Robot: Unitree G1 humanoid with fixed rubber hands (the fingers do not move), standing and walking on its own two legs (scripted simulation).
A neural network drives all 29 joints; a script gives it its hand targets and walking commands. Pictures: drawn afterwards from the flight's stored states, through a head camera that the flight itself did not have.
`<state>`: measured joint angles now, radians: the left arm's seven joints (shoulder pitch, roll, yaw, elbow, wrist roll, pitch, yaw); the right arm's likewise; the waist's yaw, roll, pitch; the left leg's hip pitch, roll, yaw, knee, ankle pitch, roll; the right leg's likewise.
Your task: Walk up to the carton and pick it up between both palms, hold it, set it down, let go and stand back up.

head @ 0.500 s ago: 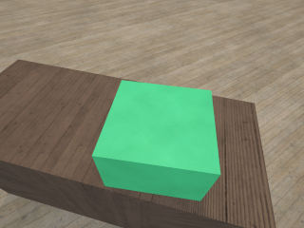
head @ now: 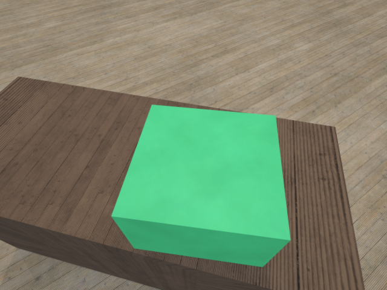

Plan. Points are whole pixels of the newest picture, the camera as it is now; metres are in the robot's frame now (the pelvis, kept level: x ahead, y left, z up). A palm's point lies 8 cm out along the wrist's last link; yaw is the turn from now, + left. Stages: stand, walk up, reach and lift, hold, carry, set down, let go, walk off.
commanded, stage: walk up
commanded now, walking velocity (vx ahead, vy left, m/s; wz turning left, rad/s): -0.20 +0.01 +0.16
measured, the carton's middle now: (204, 182) +0.36 -0.02 -0.03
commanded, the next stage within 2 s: none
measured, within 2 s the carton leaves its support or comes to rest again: neither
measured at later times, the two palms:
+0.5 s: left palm out of the picture -0.04 +0.31 -0.17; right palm out of the picture +0.00 -0.19 -0.13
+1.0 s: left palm out of the picture -0.17 +0.26 -0.14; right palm out of the picture -0.13 -0.26 -0.14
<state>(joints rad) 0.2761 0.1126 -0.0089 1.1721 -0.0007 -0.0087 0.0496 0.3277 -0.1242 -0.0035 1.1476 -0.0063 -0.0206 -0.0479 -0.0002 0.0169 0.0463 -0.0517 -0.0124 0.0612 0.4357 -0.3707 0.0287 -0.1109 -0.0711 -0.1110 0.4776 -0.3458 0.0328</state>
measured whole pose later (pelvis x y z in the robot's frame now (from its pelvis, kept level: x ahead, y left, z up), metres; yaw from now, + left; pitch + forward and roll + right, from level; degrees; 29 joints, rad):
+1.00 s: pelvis -0.19 +0.00 -0.01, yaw +1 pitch -1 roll +1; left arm 0.25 0.23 0.05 1.03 0.00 0.06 -0.01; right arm 0.21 -0.25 -0.08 0.97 -0.02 0.06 -0.03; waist 0.00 0.01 0.04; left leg -0.43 0.05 0.07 0.52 -0.10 0.00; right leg -0.12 0.00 -0.01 0.54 -0.45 0.00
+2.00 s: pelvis -0.24 +0.00 +0.01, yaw +1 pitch -3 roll +1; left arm 0.28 0.12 0.01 1.16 0.01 -0.01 0.04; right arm 0.28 -0.11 0.01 1.19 -0.01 0.00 -0.04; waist 0.00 0.00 0.07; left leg -0.08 -0.01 0.00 0.37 -0.23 0.00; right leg -0.10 0.01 -0.01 0.41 -0.25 -0.02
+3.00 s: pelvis -0.19 -0.08 +0.00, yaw +2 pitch -2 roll -1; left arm 0.28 0.13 0.01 1.11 0.01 -0.01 0.04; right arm 0.29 -0.10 0.00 1.16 0.00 0.00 -0.04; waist 0.01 -0.01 0.03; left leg -0.11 0.03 0.02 0.45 -0.31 -0.01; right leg -0.18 0.02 -0.09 0.43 -0.22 -0.04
